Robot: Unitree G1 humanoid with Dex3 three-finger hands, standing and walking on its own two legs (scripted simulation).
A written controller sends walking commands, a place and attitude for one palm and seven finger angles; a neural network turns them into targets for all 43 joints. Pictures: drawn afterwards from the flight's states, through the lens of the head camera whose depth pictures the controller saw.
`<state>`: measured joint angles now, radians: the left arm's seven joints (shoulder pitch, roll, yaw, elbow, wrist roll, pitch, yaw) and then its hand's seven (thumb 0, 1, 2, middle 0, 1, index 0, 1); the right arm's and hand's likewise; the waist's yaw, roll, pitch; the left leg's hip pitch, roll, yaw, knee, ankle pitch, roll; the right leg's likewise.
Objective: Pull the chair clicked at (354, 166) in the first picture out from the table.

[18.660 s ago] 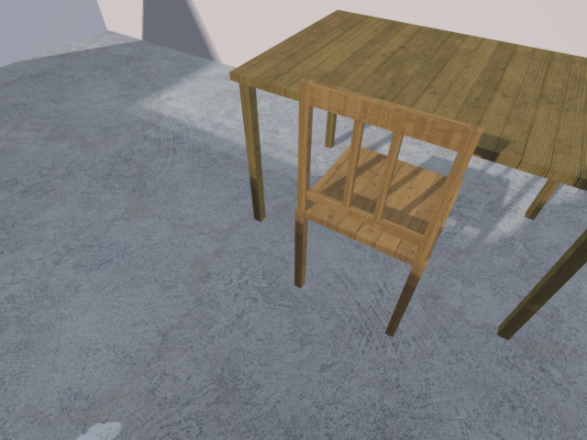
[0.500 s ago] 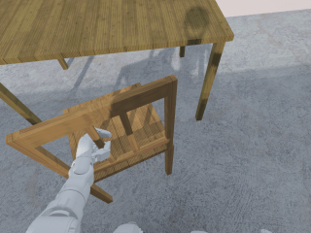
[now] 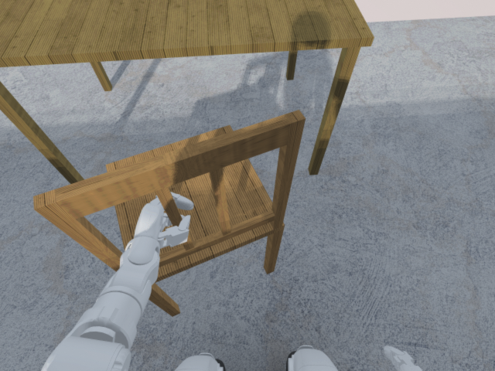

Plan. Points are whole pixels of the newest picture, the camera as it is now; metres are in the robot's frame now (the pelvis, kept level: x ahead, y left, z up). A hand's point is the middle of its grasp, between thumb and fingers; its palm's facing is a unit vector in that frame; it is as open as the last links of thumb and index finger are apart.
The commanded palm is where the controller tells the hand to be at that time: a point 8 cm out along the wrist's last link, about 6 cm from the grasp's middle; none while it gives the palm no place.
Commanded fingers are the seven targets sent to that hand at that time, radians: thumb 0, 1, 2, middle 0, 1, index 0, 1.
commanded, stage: step backward, pulling the chair out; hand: left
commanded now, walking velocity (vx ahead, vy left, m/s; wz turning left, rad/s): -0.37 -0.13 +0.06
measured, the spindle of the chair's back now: (177, 221) +0.39 +0.15 -0.09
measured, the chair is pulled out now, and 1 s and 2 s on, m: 0.32 0.55 0.60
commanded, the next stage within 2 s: stop walking, hand still on the chair in 0.76 s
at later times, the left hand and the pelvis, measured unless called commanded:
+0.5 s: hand (177, 297) +0.23 +0.12 -0.05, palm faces -0.05 -0.98 -0.22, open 5.3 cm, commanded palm +0.22 +0.18 -0.05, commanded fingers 0.00 0.90 0.90 -0.50 -1.45 -0.50 -1.45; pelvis -0.12 +0.01 +0.00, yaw +5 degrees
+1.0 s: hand out of the picture +0.11 +0.13 -0.04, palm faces -0.04 -0.97 -0.22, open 5.4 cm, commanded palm +0.10 +0.18 -0.02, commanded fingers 0.00 0.90 0.90 -0.50 -1.45 -0.50 -1.45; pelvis -0.23 +0.01 +0.00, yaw +3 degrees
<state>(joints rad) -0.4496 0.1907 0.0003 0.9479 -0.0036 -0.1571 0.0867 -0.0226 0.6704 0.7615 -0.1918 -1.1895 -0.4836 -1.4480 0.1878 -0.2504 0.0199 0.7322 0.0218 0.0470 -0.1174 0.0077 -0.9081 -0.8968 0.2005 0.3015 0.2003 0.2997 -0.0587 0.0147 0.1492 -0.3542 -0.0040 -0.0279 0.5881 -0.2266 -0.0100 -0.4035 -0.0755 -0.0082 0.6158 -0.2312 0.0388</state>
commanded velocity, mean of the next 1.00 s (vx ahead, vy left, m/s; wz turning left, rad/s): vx -0.24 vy -0.01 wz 0.05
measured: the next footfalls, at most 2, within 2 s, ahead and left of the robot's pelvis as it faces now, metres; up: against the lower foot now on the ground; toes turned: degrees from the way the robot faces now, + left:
right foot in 0.18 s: +0.00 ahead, -0.14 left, +0.00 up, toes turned -2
left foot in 0.48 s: -0.18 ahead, +0.16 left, +0.00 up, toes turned +4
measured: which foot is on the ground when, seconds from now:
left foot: down 0.00-0.22, up 0.24-0.46, down 0.48-1.00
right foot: up 0.00-0.16, down 0.18-0.54, up 0.56-0.70, down 0.72-1.00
